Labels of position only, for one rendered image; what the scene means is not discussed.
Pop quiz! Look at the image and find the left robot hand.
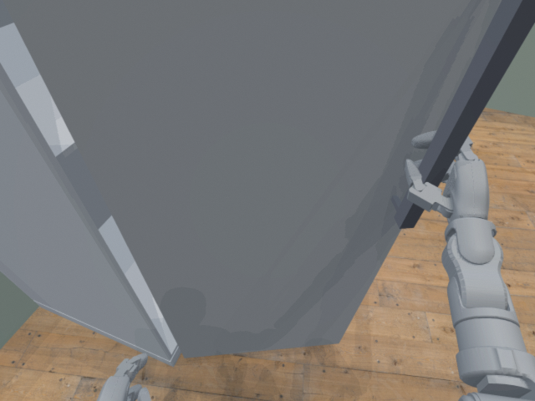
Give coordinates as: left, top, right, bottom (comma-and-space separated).
97, 353, 151, 401

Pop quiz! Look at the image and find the right robot hand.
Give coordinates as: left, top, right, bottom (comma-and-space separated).
405, 131, 490, 224

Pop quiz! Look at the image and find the right robot forearm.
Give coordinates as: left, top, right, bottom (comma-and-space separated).
441, 217, 535, 401

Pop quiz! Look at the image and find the fridge door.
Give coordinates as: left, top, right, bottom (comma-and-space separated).
3, 0, 502, 358

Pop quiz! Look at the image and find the handle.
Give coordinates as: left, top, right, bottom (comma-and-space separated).
391, 0, 535, 229

